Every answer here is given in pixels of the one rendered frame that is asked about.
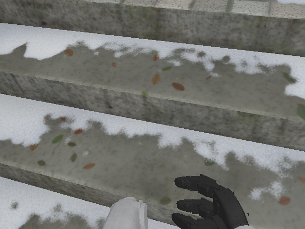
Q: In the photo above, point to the robot right hand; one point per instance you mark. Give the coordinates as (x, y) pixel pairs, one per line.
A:
(225, 212)

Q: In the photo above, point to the left robot thigh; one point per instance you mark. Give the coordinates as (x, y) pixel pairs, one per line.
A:
(127, 213)

